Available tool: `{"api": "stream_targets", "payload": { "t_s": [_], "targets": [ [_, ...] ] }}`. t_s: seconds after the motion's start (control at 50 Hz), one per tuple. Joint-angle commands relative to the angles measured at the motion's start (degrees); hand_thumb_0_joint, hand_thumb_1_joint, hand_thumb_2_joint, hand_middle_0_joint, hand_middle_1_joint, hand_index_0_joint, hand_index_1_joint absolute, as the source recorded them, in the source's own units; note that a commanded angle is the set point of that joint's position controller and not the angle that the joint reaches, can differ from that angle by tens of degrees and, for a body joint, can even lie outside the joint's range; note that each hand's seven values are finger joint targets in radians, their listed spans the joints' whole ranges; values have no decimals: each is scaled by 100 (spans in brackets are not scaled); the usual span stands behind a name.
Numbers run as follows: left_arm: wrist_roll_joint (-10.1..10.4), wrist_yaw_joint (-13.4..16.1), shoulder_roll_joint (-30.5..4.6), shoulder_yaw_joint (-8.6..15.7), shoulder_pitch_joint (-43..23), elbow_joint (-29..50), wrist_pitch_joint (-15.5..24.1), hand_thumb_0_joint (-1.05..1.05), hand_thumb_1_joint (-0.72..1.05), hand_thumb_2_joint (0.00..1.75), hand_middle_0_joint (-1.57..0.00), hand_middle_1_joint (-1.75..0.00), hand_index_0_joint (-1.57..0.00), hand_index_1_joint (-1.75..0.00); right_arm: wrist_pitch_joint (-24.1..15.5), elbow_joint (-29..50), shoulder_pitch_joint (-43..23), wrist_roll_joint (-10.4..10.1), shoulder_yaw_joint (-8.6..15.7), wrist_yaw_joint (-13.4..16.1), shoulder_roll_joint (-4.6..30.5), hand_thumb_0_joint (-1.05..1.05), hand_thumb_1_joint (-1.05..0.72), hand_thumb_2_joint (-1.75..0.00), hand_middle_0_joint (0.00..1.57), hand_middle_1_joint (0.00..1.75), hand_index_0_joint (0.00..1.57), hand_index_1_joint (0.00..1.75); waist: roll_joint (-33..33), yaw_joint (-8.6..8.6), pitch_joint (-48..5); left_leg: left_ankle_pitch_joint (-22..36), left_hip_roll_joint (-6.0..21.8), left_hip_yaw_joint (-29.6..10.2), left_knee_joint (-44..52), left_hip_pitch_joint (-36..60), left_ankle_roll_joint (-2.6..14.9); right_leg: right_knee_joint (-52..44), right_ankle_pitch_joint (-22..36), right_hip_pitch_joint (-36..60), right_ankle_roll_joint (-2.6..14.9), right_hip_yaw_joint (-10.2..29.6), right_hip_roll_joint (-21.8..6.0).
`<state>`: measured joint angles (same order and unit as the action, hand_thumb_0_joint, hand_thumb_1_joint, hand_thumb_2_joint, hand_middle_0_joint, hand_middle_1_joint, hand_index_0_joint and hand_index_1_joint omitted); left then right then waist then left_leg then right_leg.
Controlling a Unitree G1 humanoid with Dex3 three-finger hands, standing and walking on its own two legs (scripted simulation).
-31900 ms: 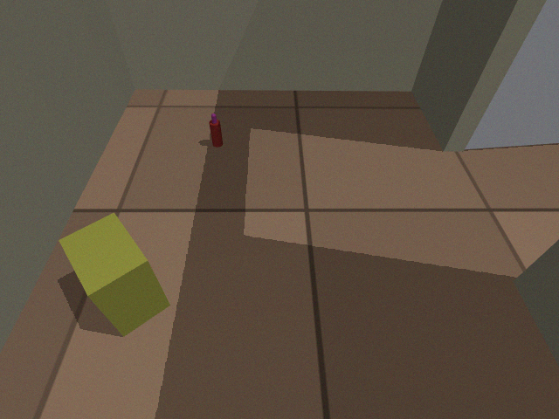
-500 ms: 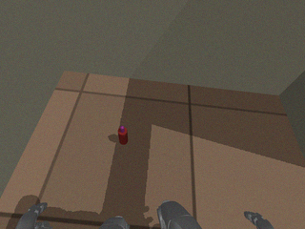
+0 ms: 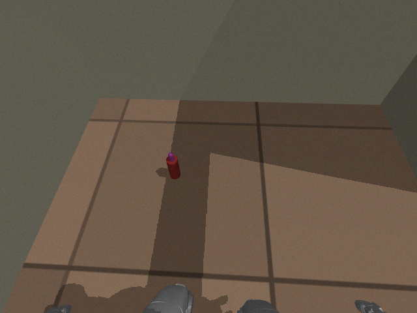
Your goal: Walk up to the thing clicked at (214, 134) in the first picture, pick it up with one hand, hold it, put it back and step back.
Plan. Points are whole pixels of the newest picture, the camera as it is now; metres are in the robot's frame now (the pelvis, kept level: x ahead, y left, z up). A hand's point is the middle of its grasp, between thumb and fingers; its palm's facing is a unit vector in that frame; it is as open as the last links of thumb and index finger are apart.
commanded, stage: step back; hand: left
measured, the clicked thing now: (173, 164) +0.84 +0.20 -0.66
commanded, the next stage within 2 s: stand in 1.62 s
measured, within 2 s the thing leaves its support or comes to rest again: neither
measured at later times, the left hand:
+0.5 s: hand out of the picture -0.12 +0.23 -0.15, palm faces -0.01 -0.92 -0.40, open 7.4 cm
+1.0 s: hand out of the picture -0.23 +0.23 -0.14, palm faces +0.08 -0.92 -0.39, open 7.4 cm
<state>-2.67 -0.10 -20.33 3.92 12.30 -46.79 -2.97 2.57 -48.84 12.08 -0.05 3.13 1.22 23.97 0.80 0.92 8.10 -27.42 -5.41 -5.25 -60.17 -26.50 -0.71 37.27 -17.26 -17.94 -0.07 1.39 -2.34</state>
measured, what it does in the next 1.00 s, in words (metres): walks backwards: left foot, then right foot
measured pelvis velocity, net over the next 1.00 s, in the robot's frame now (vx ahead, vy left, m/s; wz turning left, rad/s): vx -0.26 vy -0.05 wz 0.08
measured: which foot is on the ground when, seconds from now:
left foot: up 0.00-0.08, down 0.10-0.44, up 0.46-0.72, down 0.74-1.00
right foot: down 0.00-0.12, up 0.14-0.40, down 0.42-1.00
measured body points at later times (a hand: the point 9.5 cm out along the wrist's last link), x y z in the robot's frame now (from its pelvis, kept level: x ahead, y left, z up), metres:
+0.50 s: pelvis -0.19 -0.04 -0.01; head -0.14 -0.05 +0.44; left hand -0.12 +0.28 -0.12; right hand -0.05 -0.36 -0.12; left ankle -0.07 +0.11 -0.70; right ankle -0.20 -0.16 -0.73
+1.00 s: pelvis -0.26 -0.05 +0.00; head -0.25 -0.06 +0.45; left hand -0.23 +0.28 -0.12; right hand -0.16 -0.34 -0.13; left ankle -0.26 +0.08 -0.72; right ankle -0.22 -0.16 -0.73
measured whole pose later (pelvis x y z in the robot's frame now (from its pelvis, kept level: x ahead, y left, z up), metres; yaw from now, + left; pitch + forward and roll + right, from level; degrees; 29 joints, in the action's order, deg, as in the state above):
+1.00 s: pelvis -0.26 -0.05 +0.00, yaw +4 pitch -3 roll -1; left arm -1.9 -1.2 -22.0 4.0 13.9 -56.6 0.9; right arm 0.8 -55.6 12.0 1.7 2.5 -1.6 20.0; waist 1.5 0.5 3.3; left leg -20.8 1.2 -2.5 -37.0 -14.4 0.1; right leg 33.6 -15.7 -14.7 1.0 -1.5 0.8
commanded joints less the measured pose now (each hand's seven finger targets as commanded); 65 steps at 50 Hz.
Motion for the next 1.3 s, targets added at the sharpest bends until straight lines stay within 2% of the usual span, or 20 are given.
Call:
{"api": "stream_targets", "payload": {
  "t_s": [0.0,0.06,0.1,0.12,0.18,0.32,0.38,0.4,0.42,0.44,0.52,0.64,0.7,0.74,0.76,0.92,1.0,1.18,1.24,1.28],
  "targets": [
    [31,206,-1501,449,-350,662,122,0,90,90,-20,-30,-20,-30,-237,472,-18,109,224,55,784,0,-90,-90,20,30,20,30,-1276,103,-875,-2,402,365,1920,193,66,-585,2386,1144,1028,1031,-1154],
    [138,146,-1344,334,-334,715,2,0,90,90,-20,-30,-20,-30,-296,258,387,161,313,57,883,0,-90,-90,20,30,20,30,-805,4,-1194,1862,502,340,3694,1334,223,241,1854,698,655,746,-791],
    [231,162,-1250,325,-569,809,-14,0,90,90,-20,-30,-20,-30,-263,413,10,163,522,2,2038,0,-90,-90,20,30,20,30,1239,-133,-1095,2846,2634,-2401,4059,958,1600,1884,-1554,-537,133,-41,533],
    [138,201,-1379,412,-862,759,-39,0,90,90,-20,-30,-20,-30,-307,430,5,222,557,18,2020,0,-90,-90,20,30,20,30,984,-324,-916,2751,2881,-2928,4192,429,1903,2925,-2040,-469,119,736,559],
    [264,161,-1301,414,-242,416,-77,0,90,90,-20,-30,-20,-30,-321,452,-509,221,348,108,1440,0,-90,-90,20,30,20,30,428,159,-866,3308,2153,-1253,3645,739,1454,3818,-1288,-771,183,1058,702],
    [150,65,-1190,365,-209,302,70,0,90,90,-20,-30,-20,-30,-161,485,-154,253,372,58,1346,0,-90,-90,20,30,20,30,1006,-224,-1174,2609,1934,-1011,3405,1814,1397,955,-1301,-422,-88,153,420],
    [141,75,-1136,355,658,-181,144,0,90,90,-20,-30,-20,-30,-17,550,-621,139,342,32,1372,0,-90,-90,20,30,20,30,1082,172,-1475,2464,1646,-560,2795,1186,920,-1427,-10,834,131,-188,372],
    [41,77,-1417,437,463,-151,170,0,90,90,-20,-30,-20,-30,-1,545,-449,125,262,15,1122,0,-90,-90,20,30,20,30,584,27,-1276,1685,1219,-367,2461,282,582,-1440,39,1268,260,366,129],
    [-28,74,-2038,612,429,-16,161,0,90,90,-20,-30,-20,-30,-58,768,-674,62,177,43,762,0,-90,-90,20,30,20,30,-1160,234,-976,157,107,-13,1340,-976,200,-1698,-104,1075,802,2180,-1136],
    [-41,98,-2556,680,15,201,139,0,90,90,-20,-30,-20,-30,-35,773,-866,107,295,132,905,0,-90,-90,20,30,20,30,-1781,476,-639,-823,123,-268,5,-521,-29,-2220,-333,-639,1764,3434,-2361],
    [-33,175,-1605,427,-835,322,309,0,90,90,-20,-30,-20,-30,-86,315,-233,58,265,68,934,0,-90,-90,20,30,20,30,-666,-218,-516,207,-64,-393,-882,-215,20,-1185,955,-357,1048,1124,-1024],
    [-28,128,-1730,479,53,57,386,0,90,90,-20,-30,-20,-30,-221,259,-574,207,261,-77,869,0,-90,-90,20,30,20,30,-1152,385,-725,-472,442,236,1702,-95,-12,-1458,-1302,942,1176,1621,-1246],
    [41,72,-1592,328,-176,69,309,0,90,90,-20,-30,-20,-30,-337,-214,129,202,341,-107,834,0,-90,-90,20,30,20,30,-789,-55,-845,680,298,558,3966,1975,214,-843,-814,-109,776,942,-942],
    [161,39,-929,123,-221,80,317,0,90,90,-20,-30,-20,-30,-407,-205,69,290,463,-91,1468,0,-90,-90,20,30,20,30,1180,-158,-834,-1655,2108,-2655,4803,2321,978,728,-1330,-1766,109,-173,150],
    [87,84,-1578,327,-666,-19,343,0,90,90,-20,-30,-20,-30,-414,-130,-93,234,535,-129,1826,0,-90,-90,20,30,20,30,800,-353,-326,-2373,2593,-3093,5024,849,1569,1325,-1688,-1144,93,207,-73],
    [84,-28,-1168,298,189,-669,526,0,90,90,-20,-30,-20,-30,-351,-173,-607,194,280,-185,1009,0,-90,-90,20,30,20,30,619,142,-435,-927,1357,-622,3913,151,655,-983,-176,1176,142,-448,407],
    [2,70,-2015,499,3,-513,656,0,90,90,-20,-30,-20,-30,-323,-199,-432,174,253,-101,897,0,-90,-90,20,30,20,30,-615,233,-89,-383,552,-358,832,-591,110,-2689,-3021,548,1411,3232,-2076],
    [103,5,-1495,237,-636,-425,561,0,90,90,-20,-30,-20,-30,-462,-632,104,199,281,-183,636,0,-90,-90,20,30,20,30,-835,-156,-624,1099,475,691,3289,1589,32,-1376,30,-129,788,599,-930],
    [273,-12,-819,-13,-403,-469,461,0,90,90,-20,-30,-20,-30,-566,-561,-196,254,318,-65,1118,0,-90,-90,20,30,20,30,753,-62,-938,719,1973,-1630,4377,1823,576,107,-296,-593,120,-125,82],
    [240,22,-1254,95,-325,-680,422,0,90,90,-20,-30,-20,-30,-532,-499,-649,217,312,-89,1291,0,-90,-90,20,30,20,30,414,23,-734,217,2218,-1552,4332,908,1160,338,-1174,184,146,38,23]
  ]
}}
